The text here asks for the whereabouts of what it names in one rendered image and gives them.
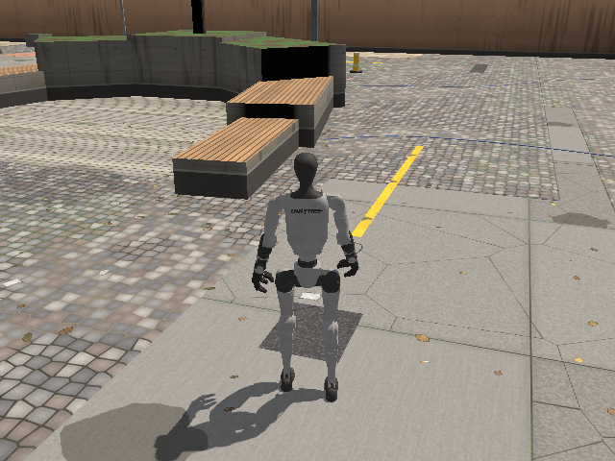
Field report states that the left robot hand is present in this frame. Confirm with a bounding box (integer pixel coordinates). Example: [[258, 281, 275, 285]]
[[252, 270, 274, 293]]

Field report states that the right robot upper arm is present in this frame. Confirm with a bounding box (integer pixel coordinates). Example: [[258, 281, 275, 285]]
[[327, 193, 352, 246]]

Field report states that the robot right forearm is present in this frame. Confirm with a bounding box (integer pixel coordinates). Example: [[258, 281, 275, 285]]
[[341, 231, 357, 263]]

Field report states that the left robot shin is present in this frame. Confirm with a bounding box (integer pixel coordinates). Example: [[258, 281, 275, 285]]
[[280, 315, 293, 378]]

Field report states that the robot left forearm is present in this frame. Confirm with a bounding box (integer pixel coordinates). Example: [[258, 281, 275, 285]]
[[254, 234, 272, 274]]

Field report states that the robot left foot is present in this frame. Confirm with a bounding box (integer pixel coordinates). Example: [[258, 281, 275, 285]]
[[281, 367, 295, 392]]

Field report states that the right robot hand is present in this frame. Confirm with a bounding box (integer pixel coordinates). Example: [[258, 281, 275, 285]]
[[336, 259, 359, 278]]

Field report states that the left robot upper arm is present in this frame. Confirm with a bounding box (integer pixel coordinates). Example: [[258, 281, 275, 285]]
[[262, 194, 286, 248]]

